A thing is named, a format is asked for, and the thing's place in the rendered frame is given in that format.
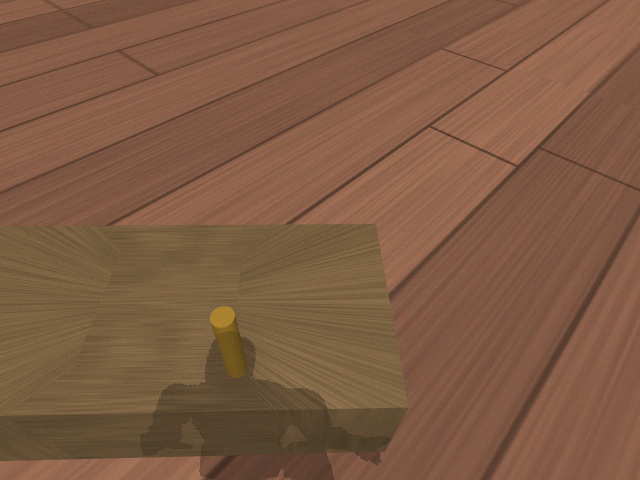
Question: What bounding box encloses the can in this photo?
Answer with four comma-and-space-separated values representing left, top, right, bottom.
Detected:
210, 306, 247, 378

